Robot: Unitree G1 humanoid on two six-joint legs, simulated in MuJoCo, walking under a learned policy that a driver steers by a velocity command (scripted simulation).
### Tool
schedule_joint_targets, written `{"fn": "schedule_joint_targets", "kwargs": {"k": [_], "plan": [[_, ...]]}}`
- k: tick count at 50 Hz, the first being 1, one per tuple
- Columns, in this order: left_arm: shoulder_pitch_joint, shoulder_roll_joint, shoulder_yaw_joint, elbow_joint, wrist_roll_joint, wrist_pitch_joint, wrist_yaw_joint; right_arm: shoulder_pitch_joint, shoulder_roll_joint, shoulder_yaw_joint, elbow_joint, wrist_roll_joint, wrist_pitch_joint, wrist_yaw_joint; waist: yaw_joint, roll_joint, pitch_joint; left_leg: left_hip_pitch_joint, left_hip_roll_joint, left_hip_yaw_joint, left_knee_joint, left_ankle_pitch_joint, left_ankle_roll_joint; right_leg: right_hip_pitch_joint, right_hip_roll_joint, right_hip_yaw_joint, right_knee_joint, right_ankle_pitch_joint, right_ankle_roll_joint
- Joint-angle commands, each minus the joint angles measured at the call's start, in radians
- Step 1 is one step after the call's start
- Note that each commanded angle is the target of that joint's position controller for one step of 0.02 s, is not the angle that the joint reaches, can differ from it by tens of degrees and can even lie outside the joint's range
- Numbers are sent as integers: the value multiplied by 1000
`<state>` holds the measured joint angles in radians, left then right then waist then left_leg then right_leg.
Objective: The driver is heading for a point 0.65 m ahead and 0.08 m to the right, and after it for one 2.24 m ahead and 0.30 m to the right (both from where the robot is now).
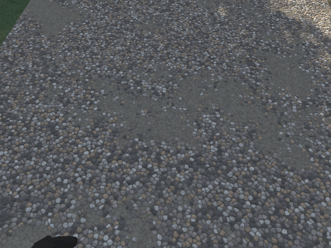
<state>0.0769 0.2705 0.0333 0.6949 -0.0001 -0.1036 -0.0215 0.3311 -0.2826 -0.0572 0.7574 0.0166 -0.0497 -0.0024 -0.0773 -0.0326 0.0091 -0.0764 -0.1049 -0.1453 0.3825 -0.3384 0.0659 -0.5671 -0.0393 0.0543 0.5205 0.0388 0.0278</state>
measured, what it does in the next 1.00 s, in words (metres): walks ahead: right foot, then left foot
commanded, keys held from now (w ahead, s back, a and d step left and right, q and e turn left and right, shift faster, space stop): w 0.52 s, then w+e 0.48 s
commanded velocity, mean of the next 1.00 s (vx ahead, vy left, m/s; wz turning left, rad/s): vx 0.50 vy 0.00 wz -0.11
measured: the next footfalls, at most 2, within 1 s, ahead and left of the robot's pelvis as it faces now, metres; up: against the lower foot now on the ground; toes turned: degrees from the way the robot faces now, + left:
right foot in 0.06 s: +0.21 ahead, -0.13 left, +0.00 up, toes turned +2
left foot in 0.58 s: +0.49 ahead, +0.12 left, +0.00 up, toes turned +2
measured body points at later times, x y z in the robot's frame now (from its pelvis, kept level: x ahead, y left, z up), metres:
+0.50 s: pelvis +0.28 -0.02 +0.00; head +0.31 -0.02 +0.45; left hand +0.26 +0.26 -0.12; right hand +0.51 -0.23 -0.08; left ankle +0.44 +0.13 -0.71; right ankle +0.17 -0.13 -0.74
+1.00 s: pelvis +0.54 +0.01 +0.00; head +0.56 +0.00 +0.45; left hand +0.77 +0.22 -0.10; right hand +0.52 -0.28 -0.13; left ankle +0.45 +0.12 -0.74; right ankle +0.69 -0.17 -0.69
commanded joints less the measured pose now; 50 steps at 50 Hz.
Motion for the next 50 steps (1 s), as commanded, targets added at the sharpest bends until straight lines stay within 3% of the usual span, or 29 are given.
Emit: {"fn": "schedule_joint_targets", "kwargs": {"k": [1,2,3,4,5,6,7,8,9,10,13,16,19,22,24,26,27,28,29,30,31,32,33,34,36,39,42,46,50], "plan": [[-40,120,39,-83,-3,-28,-5,29,-163,-44,-28,-2,1,-6,33,147,-3,11,293,-180,-3,416,122,97,17,-25,-45,-83,-52],[50,142,53,-57,2,-31,-1,14,-150,-39,-33,-3,3,-5,82,139,-47,9,253,-154,90,552,102,222,36,-46,-76,-79,-80],[190,183,68,-34,14,-35,4,5,-115,-23,-47,-11,2,-4,147,100,-168,-67,198,-102,293,548,69,450,-52,33,-39,-40,-137],[329,275,93,-12,24,-30,6,120,-51,-1,-59,-9,-11,-4,147,-109,-336,-377,63,1,650,261,-5,837,-263,373,-37,-112,-286],[396,238,90,30,-4,-17,-3,142,-56,5,-53,4,-21,-2,158,-281,-370,-606,12,8,849,-227,-36,934,-359,693,-189,-368,-355],[346,169,68,20,-19,-13,-3,47,-144,-16,-65,16,-26,1,177,-148,-215,-708,73,-28,923,-188,-27,830,-333,639,-225,-534,-308],[279,142,56,6,-8,-4,1,-48,-146,-16,-89,14,-28,3,168,-64,-113,-718,121,15,914,-103,-23,700,-292,509,-241,-507,-270],[230,124,46,4,2,1,0,-94,-132,-15,-103,0,-29,5,144,-25,-30,-704,154,41,850,-41,-26,572,-251,416,-273,-407,-264],[199,104,38,2,8,-1,0,-94,-123,-19,-102,-10,-27,6,115,-36,-9,-657,188,42,787,8,-30,496,-218,354,-295,-318,-253],[183,97,35,2,11,-3,-1,-71,-105,-18,-95,-9,-24,7,94,-58,-6,-608,200,50,752,33,-36,449,-190,305,-316,-253,-247],[192,124,42,22,-2,-10,1,-72,-67,-9,-94,-13,-15,6,79,-61,-9,-595,213,82,643,90,-62,412,-172,199,-356,-78,-267],[217,151,50,45,-7,-2,10,-164,-44,2,-115,-17,-21,7,104,-34,0,-596,215,99,452,247,-80,423,-153,113,-373,11,-255],[263,165,52,74,-16,8,14,-261,-30,9,-133,-10,-30,17,142,-33,16,-539,187,125,276,387,-82,429,-131,52,-370,11,-230],[319,173,53,107,-22,21,16,-340,-36,8,-159,-1,-37,30,169,-34,38,-530,168,130,193,408,-71,491,-164,62,-348,-1,-224],[331,181,57,124,-24,32,19,-367,-47,5,-175,1,-42,41,163,-41,48,-540,160,125,153,353,-47,556,-195,76,-315,30,-212],[322,196,62,132,-25,43,25,-338,-68,-3,-173,-1,-47,46,132,-52,31,-480,144,136,121,283,-19,602,-212,78,-258,135,-193],[308,201,63,133,-27,48,27,-275,-88,-15,-158,-6,-49,43,89,-54,-5,-364,119,156,92,271,-1,591,-194,68,-178,273,-177],[301,186,56,131,-24,51,28,-138,-130,-38,-119,-11,-50,35,19,-36,-93,-155,108,166,76,291,27,539,-145,38,-22,359,-153],[290,136,34,104,-3,47,28,49,-201,-60,-87,-26,-49,23,-57,42,-246,158,269,6,125,335,90,346,-87,2,260,151,-115],[427,17,-2,91,-6,28,23,106,-275,-76,-68,-28,-40,22,-4,309,-385,501,514,-430,54,159,237,-52,79,-39,620,-498,-48],[382,112,20,110,-27,15,20,127,-180,-54,-69,-19,-35,20,-48,244,-384,468,514,-538,-32,6,227,-158,53,87,750,-617,-50],[289,167,39,79,-47,9,17,66,-145,-40,-67,-17,-36,16,-44,188,-225,343,483,-388,-59,7,183,-218,10,80,777,-539,-55],[233,159,39,66,-43,10,20,-2,-124,-31,-71,-20,-37,14,-14,132,-144,206,444,-273,-88,73,159,-194,-35,53,743,-452,-52],[208,149,43,62,-29,16,23,-56,-94,-23,-68,-24,-41,18,15,116,-79,92,409,-190,-128,139,147,-163,-61,49,693,-395,-47],[255,113,45,77,-30,44,24,-108,-65,-19,-59,-31,-58,22,70,147,-45,-36,371,-73,-196,215,135,-61,-91,56,649,-331,-38],[234,76,44,66,-27,72,28,-121,-86,-31,-28,-32,-74,18,91,109,1,-89,373,48,-249,334,141,-87,-99,64,593,-256,-21],[173,66,43,44,-22,71,19,-106,-106,-38,-1,-35,-70,6,80,89,20,-55,355,158,-260,401,127,-131,-94,62,451,-103,-14],[34,40,29,-2,-19,62,-7,-70,-138,-46,26,-26,-57,-7,27,69,59,-16,347,265,-266,413,102,-99,-78,-19,236,34,-31],[-64,45,27,-62,-21,64,-29,-14,-166,-58,62,-6,-28,-9,-1,68,89,134,392,304,-211,484,85,-142,-62,-66,134,-48,-68]]}}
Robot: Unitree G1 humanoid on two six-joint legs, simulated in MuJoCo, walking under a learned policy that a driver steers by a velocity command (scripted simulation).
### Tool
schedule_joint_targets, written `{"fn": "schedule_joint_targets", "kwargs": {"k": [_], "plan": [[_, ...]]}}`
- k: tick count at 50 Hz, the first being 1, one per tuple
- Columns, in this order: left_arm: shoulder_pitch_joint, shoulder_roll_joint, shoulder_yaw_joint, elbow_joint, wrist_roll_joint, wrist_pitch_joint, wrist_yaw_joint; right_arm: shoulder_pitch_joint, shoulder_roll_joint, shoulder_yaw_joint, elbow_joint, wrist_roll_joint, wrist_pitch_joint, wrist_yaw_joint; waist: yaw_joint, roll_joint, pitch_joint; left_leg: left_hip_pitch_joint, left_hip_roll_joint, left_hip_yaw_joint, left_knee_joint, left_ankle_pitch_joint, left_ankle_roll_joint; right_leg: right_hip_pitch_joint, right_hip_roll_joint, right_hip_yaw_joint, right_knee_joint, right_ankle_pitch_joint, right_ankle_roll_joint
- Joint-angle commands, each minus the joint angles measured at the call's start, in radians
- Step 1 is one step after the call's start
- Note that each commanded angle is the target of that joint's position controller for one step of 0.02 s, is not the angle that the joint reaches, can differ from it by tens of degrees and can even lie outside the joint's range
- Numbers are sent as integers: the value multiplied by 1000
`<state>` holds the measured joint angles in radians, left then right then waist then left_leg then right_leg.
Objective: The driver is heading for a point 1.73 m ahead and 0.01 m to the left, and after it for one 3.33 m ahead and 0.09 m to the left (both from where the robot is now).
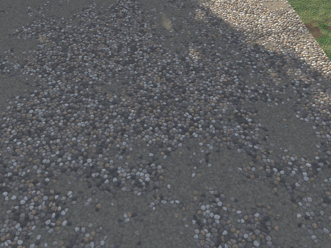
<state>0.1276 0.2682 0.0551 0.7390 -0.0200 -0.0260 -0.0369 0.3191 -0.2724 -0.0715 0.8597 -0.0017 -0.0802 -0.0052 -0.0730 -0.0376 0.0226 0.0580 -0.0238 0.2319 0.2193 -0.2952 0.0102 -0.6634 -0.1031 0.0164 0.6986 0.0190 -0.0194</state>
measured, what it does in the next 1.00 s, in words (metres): walks ahead: right foot, then left foot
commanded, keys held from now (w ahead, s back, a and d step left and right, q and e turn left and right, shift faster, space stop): w+e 0.10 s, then w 0.34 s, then w+q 0.54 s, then no key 0.02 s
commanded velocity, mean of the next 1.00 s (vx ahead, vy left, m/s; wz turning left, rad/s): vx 0.50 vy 0.00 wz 0.03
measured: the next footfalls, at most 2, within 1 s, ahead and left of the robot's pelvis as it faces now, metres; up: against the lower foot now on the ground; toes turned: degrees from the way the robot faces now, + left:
right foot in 0.12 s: +0.23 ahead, -0.13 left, +0.00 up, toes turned -7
left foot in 0.64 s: +0.57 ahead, +0.05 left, +0.00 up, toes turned -4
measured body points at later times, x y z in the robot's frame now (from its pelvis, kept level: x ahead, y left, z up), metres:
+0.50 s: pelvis +0.28 -0.05 +0.01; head +0.31 -0.06 +0.46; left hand +0.37 +0.22 -0.11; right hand +0.43 -0.33 -0.10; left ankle +0.50 +0.09 -0.68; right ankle +0.19 -0.12 -0.74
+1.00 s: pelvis +0.58 -0.03 +0.01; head +0.61 -0.01 +0.46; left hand +0.77 +0.24 -0.08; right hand +0.64 -0.31 -0.10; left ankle +0.53 +0.05 -0.74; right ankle +0.77 -0.20 -0.68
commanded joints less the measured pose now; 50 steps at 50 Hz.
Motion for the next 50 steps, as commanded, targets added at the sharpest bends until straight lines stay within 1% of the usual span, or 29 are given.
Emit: {"fn": "schedule_joint_targets", "kwargs": {"k": [1,3,4,5,6,7,8,9,10,11,12,13,15,17,22,27,30,32,33,34,35,36,37,38,39,42,45,47,50], "plan": [[-120,54,9,-118,-1,-13,-19,-3,-184,-46,-36,17,11,-8,2,81,71,29,319,-61,-15,519,131,-34,15,-46,-57,-73,-36],[-75,85,26,-127,1,-8,-24,-23,-213,-54,-40,24,25,-14,47,118,18,61,318,-32,115,846,107,77,77,-106,-60,-180,-74],[9,114,43,-112,0,-5,-23,-35,-225,-57,-44,26,34,-18,99,131,-35,53,308,-17,246,985,94,191,119,-133,-64,-220,-99],[162,161,73,-74,-3,-3,-14,-54,-221,-53,-49,30,40,-22,186,112,-112,-22,271,10,449,985,63,410,164,-138,-133,-166,-135],[321,244,106,-36,-2,6,7,-31,-178,-35,-61,10,32,-24,245,3,-207,-272,227,8,751,676,19,728,60,59,-166,-147,-193],[280,337,112,-43,-10,-5,13,75,-27,16,-108,-21,3,-4,112,-239,-294,-716,18,-95,1087,-263,-37,1039,-197,627,-264,-301,-381],[318,238,84,-61,-2,-17,10,-19,-111,3,-98,20,-36,12,194,-103,-391,-808,23,-305,1173,-289,-19,1069,-248,776,-395,-378,-389],[282,192,69,-49,9,-29,7,-111,-154,-10,-123,57,-52,19,201,-66,-244,-874,68,-301,1158,-198,4,969,-222,616,-405,-288,-336],[213,168,60,-55,5,-35,7,-132,-141,-5,-126,46,-59,13,158,2,-163,-841,118,-296,1076,-109,16,821,-180,486,-401,-188,-297],[143,129,47,-64,10,-36,9,-137,-143,-10,-112,22,-56,7,121,16,-105,-781,150,-290,1000,-60,11,689,-143,384,-413,-70,-271],[109,103,36,-76,25,-40,12,-109,-145,-15,-101,15,-44,8,86,-7,-92,-707,171,-299,965,-24,7,602,-117,326,-438,6,-262],[98,100,35,-78,27,-43,14,-86,-136,-16,-92,12,-31,9,69,-10,-88,-669,175,-297,935,-4,-1,558,-106,300,-464,37,-262],[108,122,39,-63,20,-55,18,-80,-107,-11,-86,4,-9,7,56,1,-64,-663,175,-279,865,41,-28,503,-95,232,-505,113,-269],[133,142,43,-43,19,-60,28,-143,-91,-4,-106,-2,0,4,70,4,-28,-711,175,-273,756,141,-51,494,-81,179,-530,147,-259],[196,155,42,2,11,-54,40,-298,-58,13,-138,8,-13,20,134,-18,10,-664,122,-240,426,428,-49,510,-35,87,-545,35,-195],[241,164,49,57,11,-45,42,-367,-76,16,-166,23,-19,50,155,-25,49,-736,105,-247,321,373,14,704,-127,72,-506,52,-177],[210,185,58,65,13,-32,53,-300,-108,5,-162,22,-18,64,104,-47,1,-641,54,-219,312,232,69,782,-144,26,-393,357,-136],[180,181,52,52,19,-17,64,-77,-172,-34,-100,14,-11,55,-10,-28,-144,-318,-20,-172,291,246,118,726,-75,-56,-88,600,-84],[206,148,35,28,41,-18,73,70,-241,-53,-80,13,-4,45,-47,96,-260,-30,140,-414,304,281,180,504,-25,-96,224,300,-43],[327,32,0,13,46,-42,51,98,-292,-62,-69,21,-7,53,38,346,-347,289,341,-950,176,44,370,72,186,-29,541,-510,25],[252,117,11,18,19,-73,38,97,-199,-39,-78,33,-7,53,-21,231,-346,319,333,-1015,88,-114,342,-46,145,110,633,-568,8],[148,155,20,-18,-11,-95,29,39,-173,-32,-94,25,-7,47,-28,178,-210,205,308,-885,69,-77,304,-107,102,105,626,-481,-7],[92,148,16,-31,-5,-108,32,-14,-169,-30,-112,17,-5,42,-7,72,-141,73,274,-790,59,18,282,-83,62,91,567,-408,-12],[63,150,22,-38,18,-112,38,-56,-149,-23,-123,12,-4,39,22,32,-85,-44,244,-718,43,136,275,-45,36,83,486,-364,-4],[73,149,27,-43,29,-106,41,-75,-132,-15,-134,1,-5,35,54,56,-80,-114,219,-677,25,220,273,17,18,89,443,-336,3],[94,118,24,-49,36,-79,47,-74,-141,-19,-144,11,-2,22,83,92,-58,-219,188,-599,-12,320,285,53,11,66,318,-315,46],[-7,91,15,-82,37,-71,52,-37,-175,-31,-139,18,3,2,54,90,-23,-282,147,-534,-25,327,257,50,31,50,120,-139,82],[-76,73,9,-99,33,-76,47,-13,-176,-32,-133,23,11,-6,28,105,-17,-313,109,-501,-12,292,222,105,61,46,-23,-9,90],[-155,73,7,-122,24,-87,35,37,-174,-32,-116,26,26,-13,-4,120,-10,-305,106,-513,31,300,197,171,102,38,-149,89,88]]}}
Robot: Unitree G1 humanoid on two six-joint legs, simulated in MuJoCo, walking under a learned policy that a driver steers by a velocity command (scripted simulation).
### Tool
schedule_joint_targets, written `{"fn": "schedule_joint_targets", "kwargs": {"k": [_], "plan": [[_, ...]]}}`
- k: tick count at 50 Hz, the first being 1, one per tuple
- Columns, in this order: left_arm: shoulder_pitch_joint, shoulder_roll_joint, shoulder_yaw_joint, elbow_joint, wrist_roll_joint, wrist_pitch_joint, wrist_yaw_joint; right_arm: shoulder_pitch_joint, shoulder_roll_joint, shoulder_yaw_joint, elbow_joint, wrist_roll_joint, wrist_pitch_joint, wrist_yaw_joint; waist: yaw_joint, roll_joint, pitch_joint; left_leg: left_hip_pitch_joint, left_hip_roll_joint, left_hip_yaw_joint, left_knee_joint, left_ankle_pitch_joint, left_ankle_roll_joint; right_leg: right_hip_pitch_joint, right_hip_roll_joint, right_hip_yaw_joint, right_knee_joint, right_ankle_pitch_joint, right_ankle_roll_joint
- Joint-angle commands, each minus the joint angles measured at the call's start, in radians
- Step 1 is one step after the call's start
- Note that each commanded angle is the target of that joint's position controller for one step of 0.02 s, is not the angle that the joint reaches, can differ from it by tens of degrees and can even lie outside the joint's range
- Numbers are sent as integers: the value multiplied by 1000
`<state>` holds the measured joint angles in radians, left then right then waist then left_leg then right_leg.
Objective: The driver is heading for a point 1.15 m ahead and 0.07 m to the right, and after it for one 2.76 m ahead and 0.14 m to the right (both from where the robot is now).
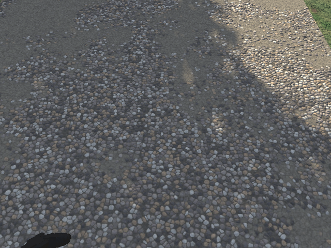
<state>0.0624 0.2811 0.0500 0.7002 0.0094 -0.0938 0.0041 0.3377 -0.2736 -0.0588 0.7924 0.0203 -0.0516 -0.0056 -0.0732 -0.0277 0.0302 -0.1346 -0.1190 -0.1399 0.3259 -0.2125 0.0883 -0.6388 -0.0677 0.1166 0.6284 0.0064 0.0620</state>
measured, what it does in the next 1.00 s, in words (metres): walks ahead: right foot, then left foot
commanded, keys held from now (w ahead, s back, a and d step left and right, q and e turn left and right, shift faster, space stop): no key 0.30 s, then w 0.44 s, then no key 0.26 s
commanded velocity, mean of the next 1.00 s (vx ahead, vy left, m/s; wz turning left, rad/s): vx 0.29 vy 0.00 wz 0.11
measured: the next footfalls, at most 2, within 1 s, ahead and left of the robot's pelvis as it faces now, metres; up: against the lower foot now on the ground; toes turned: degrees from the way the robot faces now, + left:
right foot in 0.12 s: +0.27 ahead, -0.14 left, +0.00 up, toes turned +6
left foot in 0.50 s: +0.21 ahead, +0.09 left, +0.00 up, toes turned +5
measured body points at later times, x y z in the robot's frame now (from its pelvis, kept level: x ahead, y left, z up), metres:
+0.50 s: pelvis +0.18 -0.03 -0.01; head +0.18 -0.02 +0.44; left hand +0.26 +0.24 -0.13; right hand +0.31 -0.29 -0.12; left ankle +0.17 +0.09 -0.75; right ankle +0.23 -0.14 -0.75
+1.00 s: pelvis +0.35 -0.07 -0.01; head +0.39 -0.08 +0.44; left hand +0.51 +0.20 -0.11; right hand +0.41 -0.35 -0.15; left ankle +0.23 +0.07 -0.67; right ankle +0.43 -0.15 -0.75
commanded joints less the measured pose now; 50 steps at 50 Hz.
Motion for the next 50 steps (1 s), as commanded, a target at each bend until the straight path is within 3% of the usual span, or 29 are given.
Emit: {"fn": "schedule_joint_targets", "kwargs": {"k": [1,4,6,7,8,9,10,11,13,16,18,20,24,25,26,27,28,29,32,35,39,41,43,44,45,46,47,49,50], "plan": [[-102,65,14,-88,-4,-24,-11,35,-167,-44,-41,4,4,-15,-9,115,-21,-80,206,-147,-38,269,109,153,76,-62,-107,105,-1],[-77,91,24,-83,6,-37,-24,52,-149,-40,-36,-6,23,-27,6,135,-55,37,232,-199,100,397,73,187,92,-54,-167,58,-44],[38,111,34,-53,23,-48,-21,5,-129,-33,-56,-10,25,-29,79,134,-113,42,183,-181,248,512,23,356,74,-74,-254,183,-98],[143,162,42,-43,41,-52,-15,-6,-92,-18,-84,-26,19,-27,119,65,-238,-64,132,-142,442,361,-17,603,-69,37,-177,500,-160],[212,201,50,-26,44,-34,-12,182,-36,1,-60,-18,12,-22,77,-195,-387,-335,-5,-61,775,-313,-95,940,-326,320,-107,799,-364],[253,150,44,-7,1,-16,-21,238,-112,-5,-43,-9,13,-14,87,-209,-464,-428,28,-73,907,-507,-113,965,-386,479,-136,579,-410],[203,111,32,-20,-9,-4,-22,139,-168,-23,-43,0,26,-17,113,-102,-340,-470,64,-74,969,-446,-135,846,-325,404,-178,394,-365],[135,82,17,-26,2,8,-22,47,-167,-25,-60,-2,43,-24,105,-36,-250,-473,94,-36,944,-385,-147,722,-267,315,-211,285,-319],[28,45,-5,-21,14,21,-25,-2,-128,-23,-76,-15,75,-30,50,-59,-128,-374,158,-5,770,-323,-158,473,-184,194,-283,184,-278],[3,86,11,4,18,34,-24,38,-56,-3,-53,-22,81,-33,29,-127,-135,-176,144,88,503,-251,-166,341,-104,65,-329,173,-272],[37,135,28,20,-4,43,-18,17,-71,-4,-49,-19,74,-28,53,-124,-167,-127,136,116,408,-142,-144,351,-119,93,-380,-135,-287],[39,165,37,24,-20,54,-10,-15,-94,-9,-54,-21,65,-21,57,-131,-128,-105,128,142,340,-89,-110,311,-137,137,-430,-428,-279],[37,115,22,39,-32,60,-3,10,-81,-10,-33,-32,31,-12,12,-84,-66,33,135,143,168,-93,-26,197,-101,116,-390,-606,-208],[13,70,9,27,-28,56,-5,55,-112,-16,-25,-32,22,-17,-7,-2,-55,84,226,21,75,-186,19,126,-52,62,-263,-577,-168],[-21,13,-4,-3,-27,42,-6,112,-184,-36,-7,-27,18,-21,-14,190,-26,118,356,-212,-68,-438,102,-19,84,-116,-25,-503,-100],[-48,56,4,-21,-32,21,-8,118,-232,-51,-8,-29,10,-16,-36,290,47,106,482,-445,-196,-506,179,-133,105,-131,144,-495,-97],[-33,110,24,-16,-39,9,-12,85,-190,-40,-18,-36,-5,-19,-12,240,74,115,486,-442,-184,-444,182,-191,51,-69,255,-472,-104],[3,115,28,4,-39,3,-19,59,-154,-30,-26,-30,-17,-19,12,208,59,150,452,-376,-169,-368,156,-215,31,-58,285,-421,-108],[-19,81,22,16,-20,-5,-34,50,-134,-24,-27,-13,-19,-16,12,146,28,184,383,-196,-171,-93,105,-187,0,-85,226,-263,-87],[-67,34,2,8,-21,1,-48,52,-148,-30,-21,-15,-13,-12,2,156,16,74,317,-43,-176,38,86,-3,27,-139,66,-139,-53],[-118,53,-3,-11,-26,6,-54,84,-181,-40,7,-9,-5,-8,-9,166,43,21,330,-10,-137,155,79,132,55,-149,-68,-85,-56],[-67,82,7,-1,-20,3,-54,62,-190,-43,15,-4,3,-11,36,174,12,36,340,-6,-62,298,46,227,64,-140,-121,-51,-81],[77,130,29,52,-3,6,-41,49,-166,-35,15,-4,5,-16,108,140,-76,16,277,48,112,473,-8,446,78,-145,-183,41,-122],[181,193,44,70,9,6,-32,62,-126,-20,2,-25,1,-19,141,53,-186,-80,218,95,298,314,-60,655,-45,-33,-148,327,-163],[250,265,57,81,22,24,-23,185,-33,12,-1,-41,-8,-22,123,-208,-336,-355,108,145,640,-142,-139,959,-287,260,-136,488,-326],[276,211,46,102,-4,37,-28,201,-75,1,23,-23,-11,-22,136,-248,-400,-399,88,54,818,-441,-160,912,-337,412,-227,423,-390],[208,180,34,93,-15,39,-29,150,-152,-21,18,0,-7,-21,128,-161,-277,-448,130,41,905,-428,-154,793,-302,317,-251,317,-362],[81,110,12,81,-4,35,-31,54,-131,-22,12,-7,15,-35,90,-53,-143,-446,192,68,839,-320,-145,588,-215,163,-291,270,-310],[35,78,2,83,4,31,-30,54,-116,-24,15,-17,29,-43,58,-55,-125,-370,221,57,763,-272,-144,493,-186,109,-313,268,-291]]}}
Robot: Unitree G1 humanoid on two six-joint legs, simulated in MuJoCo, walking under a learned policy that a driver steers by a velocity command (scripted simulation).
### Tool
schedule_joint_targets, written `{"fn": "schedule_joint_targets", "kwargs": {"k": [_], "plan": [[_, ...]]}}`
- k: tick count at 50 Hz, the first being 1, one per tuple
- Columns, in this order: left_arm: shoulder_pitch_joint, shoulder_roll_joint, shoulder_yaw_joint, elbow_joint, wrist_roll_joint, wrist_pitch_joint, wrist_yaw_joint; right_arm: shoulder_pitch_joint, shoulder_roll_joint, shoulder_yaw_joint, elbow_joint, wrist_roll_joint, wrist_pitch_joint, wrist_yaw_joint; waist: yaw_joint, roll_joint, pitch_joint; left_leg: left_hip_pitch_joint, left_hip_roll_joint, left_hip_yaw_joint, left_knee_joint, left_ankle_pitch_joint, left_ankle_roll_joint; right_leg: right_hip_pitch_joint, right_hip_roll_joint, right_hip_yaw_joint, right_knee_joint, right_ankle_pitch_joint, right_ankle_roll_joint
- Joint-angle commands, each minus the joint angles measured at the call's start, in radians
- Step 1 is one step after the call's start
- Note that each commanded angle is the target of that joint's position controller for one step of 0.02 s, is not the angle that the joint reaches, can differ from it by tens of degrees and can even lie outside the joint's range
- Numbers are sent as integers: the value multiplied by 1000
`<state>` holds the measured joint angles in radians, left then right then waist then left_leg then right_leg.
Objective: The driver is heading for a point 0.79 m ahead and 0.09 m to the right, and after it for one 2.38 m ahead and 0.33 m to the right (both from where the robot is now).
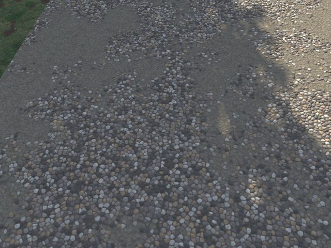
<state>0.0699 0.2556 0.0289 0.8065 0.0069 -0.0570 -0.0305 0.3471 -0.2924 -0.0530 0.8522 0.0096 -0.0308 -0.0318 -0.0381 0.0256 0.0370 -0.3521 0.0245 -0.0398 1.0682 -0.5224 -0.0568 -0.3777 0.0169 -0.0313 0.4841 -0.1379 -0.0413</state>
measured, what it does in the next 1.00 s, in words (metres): walks ahead: left foot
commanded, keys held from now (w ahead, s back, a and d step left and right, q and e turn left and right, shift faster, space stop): no key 0.58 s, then w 0.36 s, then w+e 0.06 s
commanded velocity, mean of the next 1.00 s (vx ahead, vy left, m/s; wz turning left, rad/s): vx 0.15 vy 0.00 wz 0.00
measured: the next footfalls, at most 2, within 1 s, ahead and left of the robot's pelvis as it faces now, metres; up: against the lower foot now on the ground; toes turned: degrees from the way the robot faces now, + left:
left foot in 0.22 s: +0.12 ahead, +0.14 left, +0.00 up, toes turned -1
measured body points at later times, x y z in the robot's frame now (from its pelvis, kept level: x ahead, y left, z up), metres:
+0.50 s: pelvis +0.08 +0.01 +0.00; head +0.08 +0.01 +0.45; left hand +0.17 +0.27 -0.14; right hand +0.17 -0.25 -0.13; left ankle +0.08 +0.14 -0.73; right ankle +0.07 -0.10 -0.73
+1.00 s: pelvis +0.18 +0.05 +0.01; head +0.19 +0.07 +0.46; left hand +0.26 +0.32 -0.14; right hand +0.17 -0.21 -0.12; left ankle +0.13 +0.14 -0.73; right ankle +0.14 -0.09 -0.66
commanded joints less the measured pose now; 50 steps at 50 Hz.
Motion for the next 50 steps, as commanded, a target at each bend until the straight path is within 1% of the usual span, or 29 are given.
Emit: {"fn": "schedule_joint_targets", "kwargs": {"k": [1,3,5,7,9,11,12,13,14,16,19,25,29,31,33,34,36,37,38,40,41,42,43,44,45,46,47,49,50], "plan": [[2,94,21,-16,16,-8,4,54,-72,-26,-40,-11,19,-21,3,-128,-124,-75,76,-36,-42,76,-1,160,-248,221,-190,418,-183],[-26,96,21,0,24,-10,9,56,-37,-17,-36,-14,28,-26,-15,-148,-127,24,66,-17,-196,106,-7,96,-223,166,-204,442,-194],[-26,117,26,16,19,-4,16,17,-31,-10,-39,-15,32,-25,-4,-146,-143,90,55,-5,-332,186,-4,91,-219,155,-212,378,-196],[-20,131,28,32,9,9,22,-5,-48,-14,-33,-13,42,-20,1,-133,-140,152,43,7,-426,287,3,78,-218,167,-225,198,-185],[-31,112,18,42,-1,19,21,-24,-47,-15,-27,-23,48,-15,-12,-107,-98,238,29,21,-556,388,25,21,-185,168,-229,-74,-140],[25,69,0,72,8,20,17,-70,-85,-17,-51,-38,47,-18,9,-51,-43,283,100,-59,-662,489,60,-24,-122,157,-205,-279,-50],[81,80,6,80,13,20,16,-105,-155,-33,-51,-25,47,-22,71,48,-15,233,111,-62,-635,440,87,-21,-56,109,-194,-287,-17],[68,88,6,87,12,26,22,-116,-125,-33,-36,-20,43,-15,53,79,-8,146,80,-47,-651,298,91,54,-33,69,-163,-240,2],[52,99,8,90,8,32,28,-124,-82,-22,-31,-25,35,-11,44,69,0,119,67,-41,-668,282,78,87,-33,65,-139,-199,4],[61,89,5,107,7,42,38,-142,-58,-15,-18,-27,18,-5,48,78,-18,138,59,-32,-663,399,55,118,-35,59,-110,-100,-4],[71,91,6,129,4,45,39,-130,-65,-16,10,-17,6,-5,44,39,-60,181,53,-21,-633,508,55,158,-41,56,-87,26,-8],[64,93,8,169,-4,57,43,-147,-67,-13,53,-14,12,-9,42,-9,-70,195,42,-8,-625,562,60,202,-45,54,-69,128,-5],[66,96,8,194,-5,63,48,-155,-64,-11,83,-13,16,-10,44,-25,-64,194,35,1,-632,554,60,216,-48,55,-69,142,-3],[90,99,11,216,-12,68,50,-133,-55,-12,111,-7,22,-11,45,-36,-69,183,-2,39,-615,312,68,209,-28,41,-73,-113,-17],[100,133,23,218,-22,68,52,-150,-46,-11,110,-2,20,-11,57,-80,18,66,-32,62,-563,21,87,148,-67,116,-123,-484,-63],[124,150,28,219,-26,60,53,-174,-38,-9,99,0,10,-11,71,-114,65,-12,-37,69,-515,-11,91,145,-125,203,-173,-590,-98],[191,200,45,237,-31,35,53,-216,-12,-4,75,12,-21,0,90,-205,111,-134,-32,89,-366,67,99,197,-293,450,-296,-686,-195],[195,203,48,237,-29,21,53,-238,-16,-5,67,15,-35,8,93,-203,130,-161,-2,56,-319,70,111,191,-337,511,-317,-641,-223],[185,195,48,231,-25,8,52,-241,-23,-8,65,17,-47,16,85,-188,126,-181,18,36,-298,46,123,212,-351,515,-313,-565,-228],[134,185,49,210,-38,-1,46,-204,-25,-11,82,23,-63,31,45,-159,94,-93,33,47,-426,65,144,210,-318,411,-284,-438,-186],[78,185,49,193,-48,3,43,-136,-22,-16,116,24,-68,34,-2,-147,73,81,9,86,-565,179,148,124,-261,310,-254,-370,-147],[56,172,47,182,-47,7,40,-46,-30,-27,164,16,-65,33,-35,-123,36,268,-34,109,-605,285,134,31,-195,224,-183,-278,-114],[34,134,35,169,-39,3,38,59,-59,-41,198,9,-60,30,-73,-44,-4,405,15,20,-637,283,145,-57,-130,129,-24,-168,-71],[14,66,17,133,-25,-8,37,179,-161,-67,218,10,-59,27,-99,234,-46,542,223,-338,-796,182,242,-231,4,-30,320,-205,10],[-5,86,22,114,-27,-23,39,220,-153,-55,224,1,-69,39,-106,267,-51,586,352,-606,-877,161,337,-377,37,41,543,-424,19],[22,109,30,124,-47,-34,32,140,-95,-34,204,-4,-82,38,-52,143,3,562,355,-543,-859,167,330,-452,-31,106,664,-389,-4],[45,107,29,138,-59,-41,24,81,-67,-25,181,-4,-90,41,-23,103,21,538,312,-438,-858,207,295,-466,-72,107,687,-295,-25],[34,113,40,149,-51,-40,19,22,-49,-13,163,-5,-91,44,0,57,54,485,269,-258,-889,383,233,-454,-122,105,617,-150,-35],[37,99,41,152,-48,-33,13,27,-29,-5,166,-13,-84,43,5,73,48,458,236,-173,-895,478,210,-410,-126,95,584,-106,-30]]}}
Keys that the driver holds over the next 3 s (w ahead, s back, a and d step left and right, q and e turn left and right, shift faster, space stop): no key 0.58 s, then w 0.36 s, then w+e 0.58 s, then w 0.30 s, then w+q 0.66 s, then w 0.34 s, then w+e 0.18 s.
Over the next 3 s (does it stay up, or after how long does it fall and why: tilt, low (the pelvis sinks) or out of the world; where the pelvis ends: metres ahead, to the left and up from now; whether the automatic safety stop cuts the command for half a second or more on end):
stays up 1.26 -0.11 0.01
